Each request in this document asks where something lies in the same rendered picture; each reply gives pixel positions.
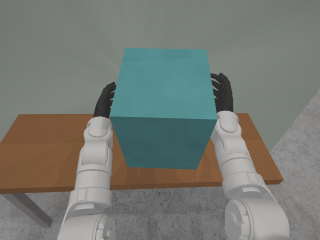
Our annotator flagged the table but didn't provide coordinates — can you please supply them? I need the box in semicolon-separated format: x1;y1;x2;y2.
0;113;284;228

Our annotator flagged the left robot forearm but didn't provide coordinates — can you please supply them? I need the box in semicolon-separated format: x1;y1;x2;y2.
57;116;113;240

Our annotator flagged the carton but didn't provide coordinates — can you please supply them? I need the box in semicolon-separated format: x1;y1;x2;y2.
109;48;218;170

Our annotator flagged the right robot forearm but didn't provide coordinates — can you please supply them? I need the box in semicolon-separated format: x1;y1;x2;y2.
210;110;290;235

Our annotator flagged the right robot upper arm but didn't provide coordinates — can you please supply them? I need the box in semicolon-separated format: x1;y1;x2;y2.
224;197;290;240

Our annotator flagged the right robot hand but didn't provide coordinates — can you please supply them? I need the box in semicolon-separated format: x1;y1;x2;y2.
210;73;234;113

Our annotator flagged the left robot hand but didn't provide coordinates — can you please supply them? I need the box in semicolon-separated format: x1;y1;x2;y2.
93;82;117;118

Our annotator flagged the left robot upper arm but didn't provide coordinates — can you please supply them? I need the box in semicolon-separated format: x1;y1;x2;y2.
58;213;116;240

